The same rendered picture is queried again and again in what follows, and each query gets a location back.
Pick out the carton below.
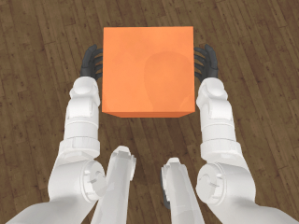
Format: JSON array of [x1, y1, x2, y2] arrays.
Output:
[[102, 26, 195, 118]]

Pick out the left robot forearm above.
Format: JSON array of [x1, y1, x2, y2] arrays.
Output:
[[48, 77, 101, 195]]

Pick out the robot right thigh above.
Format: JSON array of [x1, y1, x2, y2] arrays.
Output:
[[162, 161, 205, 224]]

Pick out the robot right upper arm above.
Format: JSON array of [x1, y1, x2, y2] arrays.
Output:
[[195, 161, 299, 224]]

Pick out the left robot hand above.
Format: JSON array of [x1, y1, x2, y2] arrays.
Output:
[[79, 44, 104, 81]]

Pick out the right robot forearm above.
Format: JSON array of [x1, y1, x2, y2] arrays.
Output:
[[196, 77, 250, 173]]

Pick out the left robot shin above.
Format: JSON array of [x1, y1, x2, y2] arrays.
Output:
[[108, 146, 132, 166]]

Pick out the robot left upper arm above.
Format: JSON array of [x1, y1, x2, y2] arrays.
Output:
[[6, 159, 107, 224]]

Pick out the right robot hand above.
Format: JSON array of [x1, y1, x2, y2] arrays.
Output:
[[193, 44, 219, 85]]

